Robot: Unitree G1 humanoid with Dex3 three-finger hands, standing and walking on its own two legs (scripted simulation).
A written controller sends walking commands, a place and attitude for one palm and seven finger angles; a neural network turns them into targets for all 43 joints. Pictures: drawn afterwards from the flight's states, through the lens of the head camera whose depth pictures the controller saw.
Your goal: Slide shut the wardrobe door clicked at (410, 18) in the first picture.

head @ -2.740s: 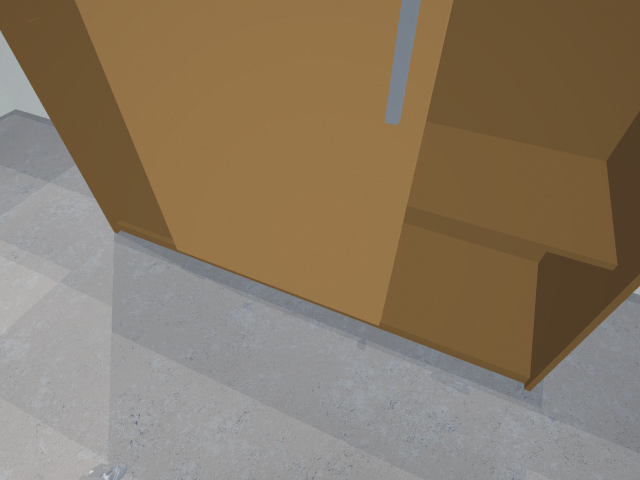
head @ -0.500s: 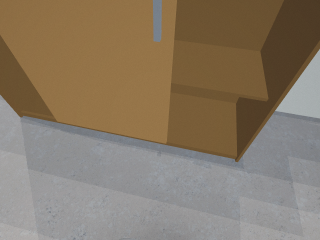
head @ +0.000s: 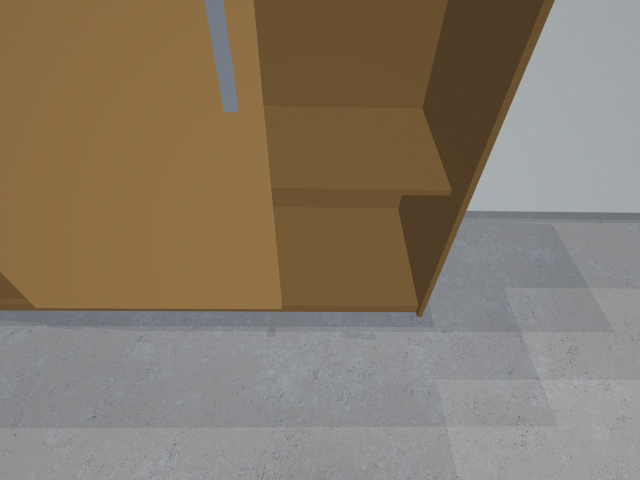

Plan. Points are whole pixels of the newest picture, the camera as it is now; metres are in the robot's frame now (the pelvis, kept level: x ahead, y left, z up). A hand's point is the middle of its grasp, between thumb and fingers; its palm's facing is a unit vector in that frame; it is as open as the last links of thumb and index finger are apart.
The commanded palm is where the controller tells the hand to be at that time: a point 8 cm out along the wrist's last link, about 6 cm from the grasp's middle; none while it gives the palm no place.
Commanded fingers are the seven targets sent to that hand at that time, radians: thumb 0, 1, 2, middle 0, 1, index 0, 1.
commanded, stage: take the last steps up to it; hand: left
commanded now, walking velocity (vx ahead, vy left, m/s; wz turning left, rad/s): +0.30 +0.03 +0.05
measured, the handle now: (218, 15) +0.77 +0.18 +0.24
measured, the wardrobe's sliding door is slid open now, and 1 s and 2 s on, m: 0.50 0.50 0.50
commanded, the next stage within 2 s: come to a stop and stand still in 0.60 s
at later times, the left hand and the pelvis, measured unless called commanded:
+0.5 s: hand out of the picture +0.08 +0.21 -0.20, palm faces +0.10 -0.98 -0.14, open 7.4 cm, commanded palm none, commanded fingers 0.00 0.90 0.90 -0.20 -0.30 -0.20 -0.30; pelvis +0.16 +0.05 -0.02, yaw +1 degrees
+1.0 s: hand (192, 362) +0.35 +0.22 -0.17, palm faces +0.08 -0.97 -0.23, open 7.3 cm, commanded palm none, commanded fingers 0.00 0.90 0.90 -0.20 -0.30 -0.20 -0.30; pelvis +0.29 +0.04 -0.01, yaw +3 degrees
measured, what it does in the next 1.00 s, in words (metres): walks ahead: right foot, then left foot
